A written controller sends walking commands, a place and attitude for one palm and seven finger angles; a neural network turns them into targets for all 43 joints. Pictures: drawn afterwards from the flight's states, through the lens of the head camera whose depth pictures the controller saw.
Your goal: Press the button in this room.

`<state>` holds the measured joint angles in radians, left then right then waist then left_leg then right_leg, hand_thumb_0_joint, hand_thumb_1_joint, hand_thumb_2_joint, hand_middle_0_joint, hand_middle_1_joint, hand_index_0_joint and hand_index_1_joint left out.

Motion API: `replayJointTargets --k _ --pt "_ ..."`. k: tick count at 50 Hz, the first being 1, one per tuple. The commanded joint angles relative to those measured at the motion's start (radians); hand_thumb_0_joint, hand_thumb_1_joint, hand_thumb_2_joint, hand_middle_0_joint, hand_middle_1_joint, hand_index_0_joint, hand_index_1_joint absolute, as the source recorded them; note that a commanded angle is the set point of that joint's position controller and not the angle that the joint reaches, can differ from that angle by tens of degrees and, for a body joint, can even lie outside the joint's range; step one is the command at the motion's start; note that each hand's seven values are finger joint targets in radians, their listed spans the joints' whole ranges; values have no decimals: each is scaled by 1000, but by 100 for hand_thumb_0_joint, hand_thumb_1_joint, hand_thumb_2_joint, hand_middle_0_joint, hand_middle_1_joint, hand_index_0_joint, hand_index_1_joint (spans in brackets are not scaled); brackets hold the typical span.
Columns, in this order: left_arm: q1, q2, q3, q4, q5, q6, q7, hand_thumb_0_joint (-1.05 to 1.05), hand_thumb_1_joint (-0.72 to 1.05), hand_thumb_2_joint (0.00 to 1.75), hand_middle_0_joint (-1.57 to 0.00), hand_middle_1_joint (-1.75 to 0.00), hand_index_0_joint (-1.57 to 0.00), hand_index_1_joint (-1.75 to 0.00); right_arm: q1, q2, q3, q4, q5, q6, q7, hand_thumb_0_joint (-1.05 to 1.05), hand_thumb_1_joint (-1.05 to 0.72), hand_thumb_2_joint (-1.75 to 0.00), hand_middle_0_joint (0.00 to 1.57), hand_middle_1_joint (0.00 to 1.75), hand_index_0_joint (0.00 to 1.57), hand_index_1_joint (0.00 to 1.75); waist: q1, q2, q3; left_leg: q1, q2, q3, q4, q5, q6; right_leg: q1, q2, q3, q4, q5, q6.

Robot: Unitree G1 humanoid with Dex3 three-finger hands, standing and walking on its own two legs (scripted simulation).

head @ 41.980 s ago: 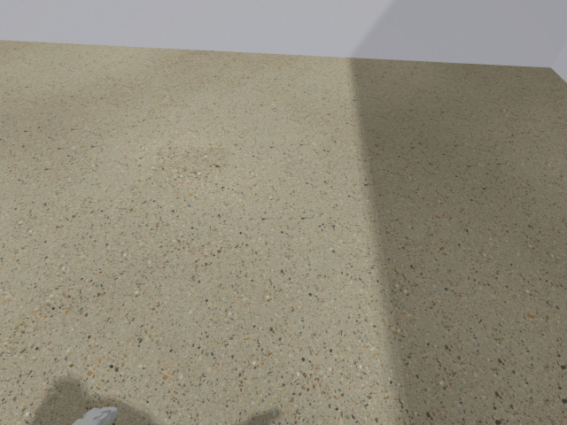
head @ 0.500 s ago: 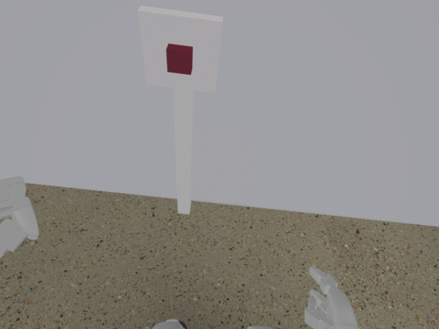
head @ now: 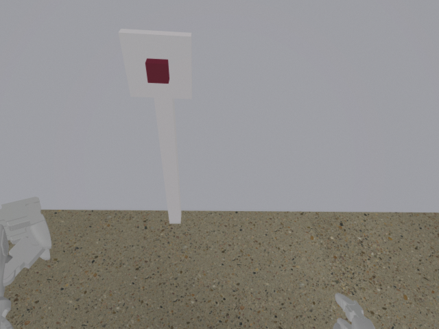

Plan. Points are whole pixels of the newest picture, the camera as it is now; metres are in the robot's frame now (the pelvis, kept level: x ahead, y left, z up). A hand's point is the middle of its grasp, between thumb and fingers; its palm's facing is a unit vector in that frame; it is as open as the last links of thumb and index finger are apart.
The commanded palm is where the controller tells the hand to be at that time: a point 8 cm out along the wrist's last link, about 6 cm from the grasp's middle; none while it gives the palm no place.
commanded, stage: stop stepping back and stand still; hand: left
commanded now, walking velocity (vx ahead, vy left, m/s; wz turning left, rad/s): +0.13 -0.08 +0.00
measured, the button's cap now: (158, 70) +0.76 +0.22 +0.11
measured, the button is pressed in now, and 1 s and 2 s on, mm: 0 0 0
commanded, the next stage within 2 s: let the arm hang, fingers relaxed in 0.54 s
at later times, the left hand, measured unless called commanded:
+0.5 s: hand (32, 231) +0.20 +0.25 +0.17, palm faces +0.39 -0.81 -0.43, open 3.1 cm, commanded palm +0.13 +0.30 +0.18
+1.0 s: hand out of the picture +0.02 +0.23 -0.17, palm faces +0.07 -0.98 -0.20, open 3.6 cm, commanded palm none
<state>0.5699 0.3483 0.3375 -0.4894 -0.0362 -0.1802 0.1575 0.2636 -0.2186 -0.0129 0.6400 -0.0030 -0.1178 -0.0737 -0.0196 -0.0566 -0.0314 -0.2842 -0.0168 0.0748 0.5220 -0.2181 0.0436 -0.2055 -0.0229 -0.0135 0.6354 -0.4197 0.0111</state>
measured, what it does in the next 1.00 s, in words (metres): steps on the spot: left foot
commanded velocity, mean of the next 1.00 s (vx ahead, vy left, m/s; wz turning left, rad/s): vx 0.03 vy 0.00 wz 0.00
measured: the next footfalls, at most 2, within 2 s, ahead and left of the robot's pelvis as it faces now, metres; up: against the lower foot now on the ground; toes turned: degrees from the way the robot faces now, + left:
left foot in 0.34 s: +0.07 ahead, +0.13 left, +0.00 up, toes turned +5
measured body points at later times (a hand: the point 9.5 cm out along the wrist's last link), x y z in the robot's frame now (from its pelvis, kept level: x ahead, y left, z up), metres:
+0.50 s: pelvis +0.00 +0.01 +0.00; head +0.02 +0.03 +0.45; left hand +0.17 +0.30 +0.19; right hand +0.17 -0.21 -0.08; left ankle +0.03 +0.13 -0.73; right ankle -0.01 -0.09 -0.73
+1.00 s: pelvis +0.00 +0.03 +0.00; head +0.02 +0.06 +0.45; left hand +0.02 +0.28 -0.16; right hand +0.07 -0.21 -0.13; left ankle +0.03 +0.13 -0.73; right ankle -0.01 -0.09 -0.73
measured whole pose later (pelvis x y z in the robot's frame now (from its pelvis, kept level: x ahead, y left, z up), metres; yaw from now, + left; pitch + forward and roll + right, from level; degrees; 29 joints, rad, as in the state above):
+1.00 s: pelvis +0.00 +0.03 +0.00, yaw +3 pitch -1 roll -1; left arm 0.31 0.23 0.02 0.88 0.02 0.05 0.03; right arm 0.24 -0.20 0.01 0.92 -0.03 0.03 -0.01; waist 0.00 -0.05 0.07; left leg -0.30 0.00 0.04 0.56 -0.25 0.03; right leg -0.20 -0.02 -0.08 0.51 -0.29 0.01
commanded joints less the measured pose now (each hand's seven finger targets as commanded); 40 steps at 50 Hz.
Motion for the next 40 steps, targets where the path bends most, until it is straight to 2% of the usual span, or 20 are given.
replayJointTargets --k 1,3,4,5,6,8,11,13,15,17,18,22,24,28,31,32,34,36,38,40 --pt "24 223 156 -363 4 -91 26 0 90 90 -130 -150 -130 -150 -129 -110 -26 -182 0 -74 5 0 -90 -90 20 30 20 30 29 250 12 -123 215 -267 -322 -360 63 62 23 -48 -105 1 -27" --pt "93 205 160 -296 7 -86 24 0 90 90 -130 -150 -130 -150 -134 -97 -29 -189 -1 -52 10 0 -90 -90 20 30 20 30 25 177 24 -241 127 -164 -200 -391 12 152 2 -2 -234 -11 -51" --pt "102 198 163 -270 7 -86 21 0 90 90 -130 -150 -130 -150 -134 -95 -38 -196 -4 -35 11 0 -90 -90 20 30 20 30 19 102 27 -270 60 -97 -21 -356 -14 116 -67 137 -315 -131 -101" --pt "97 202 166 -251 4 -86 18 0 90 90 -130 -150 -130 -150 -130 -91 -46 -196 -4 -16 15 0 -90 -90 20 30 20 30 18 -67 44 -288 6 -47 254 -270 -38 4 -223 398 -457 -353 -181" --pt "86 188 163 -228 -3 -82 19 0 90 90 -130 -150 -130 -150 -121 -113 -58 -182 1 -4 21 0 -90 -90 20 30 20 30 30 -143 78 -329 -4 -61 484 -249 -48 -71 -338 561 -539 -386 -250" --pt "34 162 141 -201 -10 -97 10 0 90 90 -130 -150 -130 -150 -105 -106 -44 -169 0 -4 21 0 -90 -90 20 30 20 30 -8 -63 69 -343 50 -119 538 -174 -44 -52 -311 412 -471 -137 -240" --pt "-19 157 114 -173 3 -102 13 0 90 90 -130 -150 -130 -150 -146 -72 -14 -170 2 -10 4 0 -90 -90 20 30 20 30 -2 -75 39 -160 70 -42 236 -112 -31 -67 -206 168 -389 65 -165" --pt "-30 145 92 -170 14 -97 25 0 90 90 -130 -150 -130 -150 -138 -77 -18 -160 -2 -25 -7 0 -90 -90 20 30 20 30 11 -75 26 2 44 6 50 -72 -16 -95 -177 122 -353 35 -143" --pt "-76 147 74 -259 10 -100 28 0 90 90 -130 -150 -130 -150 -128 -100 -30 -166 -8 -44 -16 0 -90 -90 20 30 20 30 8 30 11 151 52 -15 -98 -44 -7 -129 -116 87 -257 43 -98" --pt "-90 175 92 -368 13 -114 30 0 90 90 -130 -150 -130 -150 -126 -131 -38 -186 -8 -50 -15 0 -90 -90 20 30 20 30 15 234 -31 228 246 -315 -172 50 75 -197 -3 4 -36 95 -18" --pt "-101 195 106 -396 16 -119 31 0 90 90 -130 -150 -130 -150 -127 -121 -33 -191 -6 -56 -5 0 -90 -90 20 30 20 30 23 232 -43 228 299 -374 -184 198 108 -201 24 -17 26 53 1" --pt "-5 203 143 -396 18 -111 23 0 90 90 -130 -150 -130 -150 -127 -89 -17 -170 -3 -67 14 0 -90 -90 20 30 20 30 26 307 -9 58 235 -214 -163 242 61 -45 4 -32 -64 75 -4" --pt "73 185 149 -335 13 -105 19 0 90 90 -130 -150 -130 -150 -122 -88 -15 -175 8 -58 25 0 -90 -90 20 30 20 30 24 231 -26 3 178 -129 -89 228 20 65 -3 -13 -197 285 -8" --pt "127 170 156 -242 -16 -98 11 0 90 90 -130 -150 -130 -150 -117 -86 -32 -186 15 -20 37 0 -90 -90 20 30 20 30 -4 -52 -53 -18 64 -58 64 65 -44 60 -147 194 -277 530 -85" --pt "121 173 159 -216 -16 -90 14 0 90 90 -130 -150 -130 -150 -143 -86 -26 -192 15 -4 25 0 -90 -90 20 30 20 30 2 -23 -64 52 72 -55 -26 124 -36 41 -109 130 -254 551 -56" --pt "-58 63 -220 545 98 77 -124 0 90 90 -130 -150 -130 -150 -168 -236 -68 49 8 -47 116 0 -90 -90 20 30 20 30 -30 68 -38 -12 123 -105 143 331 -32 -80 -163 21 -77 678 -54" --pt "-45 -14 -228 564 71 161 -146 0 90 90 -123 -142 -123 -142 -73 -168 -60 21 8 22 95 0 -90 -90 20 30 20 30 -13 112 -76 38 145 -96 58 308 -13 -91 -90 17 -62 454 -34" --pt "-132 -17 -247 654 72 165 -152 0 90 90 -115 -134 -115 -134 -99 -164 -41 16 -6 48 90 0 -90 -90 20 30 20 30 11 20 -60 -54 178 -181 0 279 28 -70 -47 -11 -30 292 -25" --pt "-177 -2 -249 766 72 166 -153 0 90 90 -108 -126 -108 -126 -100 -175 -31 18 -17 60 78 0 -90 -90 20 30 20 30 22 -108 -81 -47 163 -196 6 366 40 3 -56 0 -64 390 -29" --pt "-220 21 -254 904 70 168 -148 0 90 90 -101 -118 -101 -118 -92 -168 -31 47 -21 77 69 0 -90 -90 20 30 20 30 15 -182 -104 23 114 -140 44 349 13 20 -101 45 -101 531 -54"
